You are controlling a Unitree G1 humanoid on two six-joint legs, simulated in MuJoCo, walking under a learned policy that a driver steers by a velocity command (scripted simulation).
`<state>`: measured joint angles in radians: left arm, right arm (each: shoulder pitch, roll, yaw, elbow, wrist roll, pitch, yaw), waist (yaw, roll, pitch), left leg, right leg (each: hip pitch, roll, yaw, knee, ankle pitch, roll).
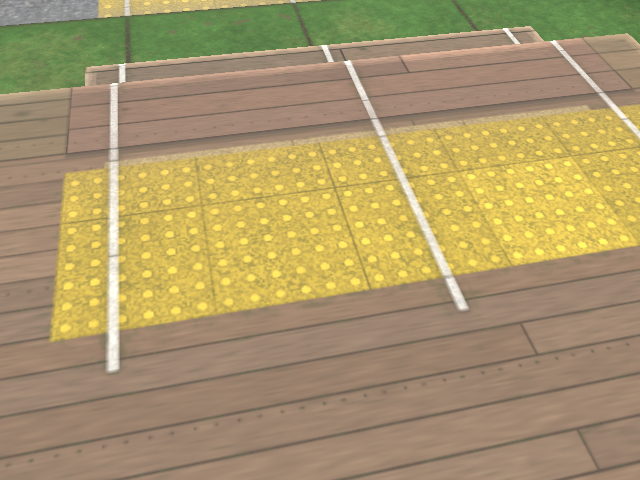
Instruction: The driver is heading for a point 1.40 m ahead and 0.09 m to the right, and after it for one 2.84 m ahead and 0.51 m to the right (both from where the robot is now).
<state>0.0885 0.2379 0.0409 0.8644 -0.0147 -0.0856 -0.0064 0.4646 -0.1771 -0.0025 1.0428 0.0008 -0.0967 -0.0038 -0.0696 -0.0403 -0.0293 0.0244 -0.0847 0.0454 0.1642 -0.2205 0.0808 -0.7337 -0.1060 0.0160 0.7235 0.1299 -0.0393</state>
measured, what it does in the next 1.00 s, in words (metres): walks ahead: right foot, then left foot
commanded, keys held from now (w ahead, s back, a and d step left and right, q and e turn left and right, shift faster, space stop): w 1.00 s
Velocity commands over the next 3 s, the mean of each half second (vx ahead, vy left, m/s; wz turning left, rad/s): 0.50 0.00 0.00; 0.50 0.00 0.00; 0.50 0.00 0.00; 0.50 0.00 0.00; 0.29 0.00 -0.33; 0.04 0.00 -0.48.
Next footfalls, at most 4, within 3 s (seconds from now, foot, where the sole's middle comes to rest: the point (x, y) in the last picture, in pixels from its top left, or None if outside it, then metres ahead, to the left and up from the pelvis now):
0.20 right None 0.31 -0.13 -0.78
0.72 left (252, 447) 0.61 0.11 -0.78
1.28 right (347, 320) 0.93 -0.12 -0.78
1.86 left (253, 232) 1.24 0.11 -0.78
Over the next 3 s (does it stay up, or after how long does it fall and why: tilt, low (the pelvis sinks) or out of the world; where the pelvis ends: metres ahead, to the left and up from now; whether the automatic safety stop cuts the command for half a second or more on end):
stays up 1.43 0.02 0.00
